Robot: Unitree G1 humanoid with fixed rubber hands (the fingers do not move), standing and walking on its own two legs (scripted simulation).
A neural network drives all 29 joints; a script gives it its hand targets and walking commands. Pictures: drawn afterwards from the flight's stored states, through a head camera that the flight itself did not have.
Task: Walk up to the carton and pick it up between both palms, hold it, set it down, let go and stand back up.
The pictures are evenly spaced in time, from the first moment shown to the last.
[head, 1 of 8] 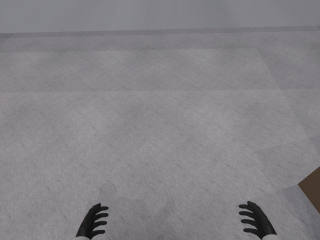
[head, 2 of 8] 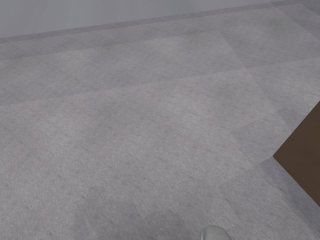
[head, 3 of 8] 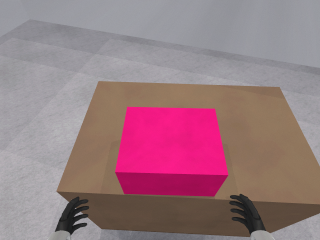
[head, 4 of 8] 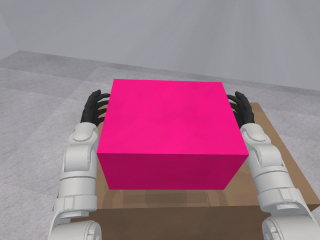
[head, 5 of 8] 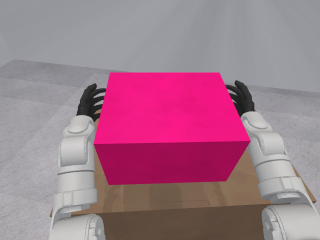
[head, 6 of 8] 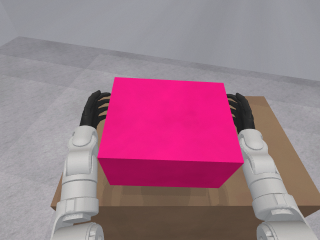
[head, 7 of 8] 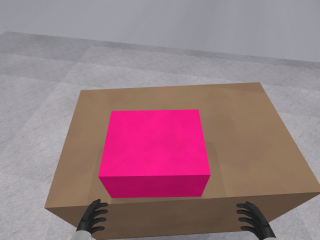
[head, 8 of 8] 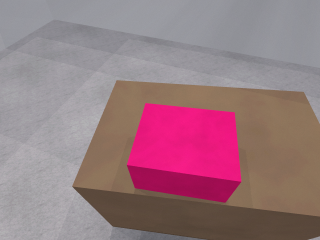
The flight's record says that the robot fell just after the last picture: no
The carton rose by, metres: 0.23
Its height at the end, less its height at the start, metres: +0.00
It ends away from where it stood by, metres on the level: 0.01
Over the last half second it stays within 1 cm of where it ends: yes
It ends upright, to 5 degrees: yes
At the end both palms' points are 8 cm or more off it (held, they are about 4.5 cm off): yes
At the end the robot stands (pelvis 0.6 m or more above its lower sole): yes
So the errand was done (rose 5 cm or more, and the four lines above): yes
